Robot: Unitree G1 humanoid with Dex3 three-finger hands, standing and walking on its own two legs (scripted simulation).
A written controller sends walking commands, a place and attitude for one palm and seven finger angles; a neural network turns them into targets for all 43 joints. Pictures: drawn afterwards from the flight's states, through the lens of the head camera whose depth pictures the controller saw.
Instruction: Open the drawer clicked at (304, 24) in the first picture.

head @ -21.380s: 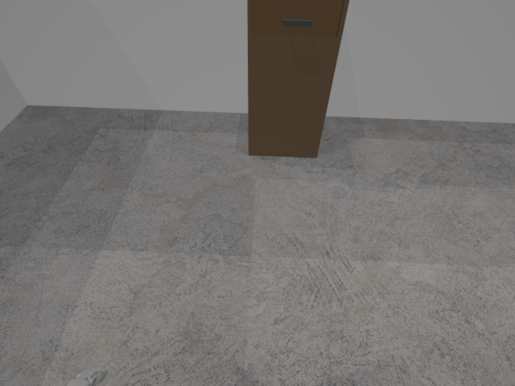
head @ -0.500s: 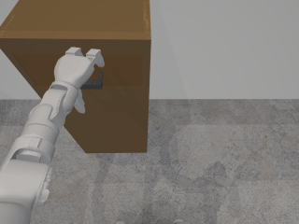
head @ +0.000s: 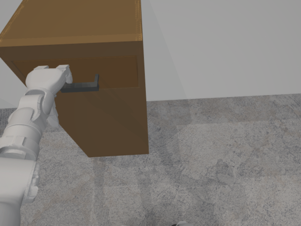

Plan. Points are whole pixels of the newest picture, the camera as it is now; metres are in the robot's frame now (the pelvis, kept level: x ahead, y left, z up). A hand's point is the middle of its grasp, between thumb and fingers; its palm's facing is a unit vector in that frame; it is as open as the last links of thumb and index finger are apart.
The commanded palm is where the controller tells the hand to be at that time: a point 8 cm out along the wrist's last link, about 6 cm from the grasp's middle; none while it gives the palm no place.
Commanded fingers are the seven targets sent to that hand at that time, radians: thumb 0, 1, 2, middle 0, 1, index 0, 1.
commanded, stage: lift the fingers back up to retry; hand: left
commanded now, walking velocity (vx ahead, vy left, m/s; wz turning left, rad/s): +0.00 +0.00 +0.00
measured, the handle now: (80, 82) +0.54 +0.22 +0.02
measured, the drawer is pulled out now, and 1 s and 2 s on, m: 0.00 0.00 0.00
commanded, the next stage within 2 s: re-aim the fingers above the handle in 0.86 s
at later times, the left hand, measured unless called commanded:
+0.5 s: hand (78, 75) +0.50 +0.19 +0.10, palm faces -0.03 +0.02 -1.00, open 13.5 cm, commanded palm +0.48 +0.23 +0.13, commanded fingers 0.00 -0.50 0.30 -0.30 -1.20 -0.30 -1.20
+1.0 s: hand (70, 82) +0.50 +0.23 +0.07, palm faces +0.02 -0.03 -1.00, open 13.5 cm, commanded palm +0.48 +0.24 +0.13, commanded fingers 0.00 -0.50 0.30 -0.30 -1.20 -0.30 -1.20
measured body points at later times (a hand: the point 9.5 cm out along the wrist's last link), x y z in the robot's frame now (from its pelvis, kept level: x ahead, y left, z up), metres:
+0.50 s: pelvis +0.00 +0.00 +0.00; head +0.06 -0.02 +0.45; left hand +0.49 +0.19 +0.15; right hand +0.06 -0.24 -0.14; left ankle +0.00 +0.11 -0.72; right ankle +0.02 -0.13 -0.72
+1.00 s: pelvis +0.02 +0.01 -0.01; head +0.10 +0.01 +0.44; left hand +0.49 +0.23 +0.12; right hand +0.02 -0.29 -0.13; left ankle +0.00 +0.11 -0.72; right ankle +0.02 -0.13 -0.72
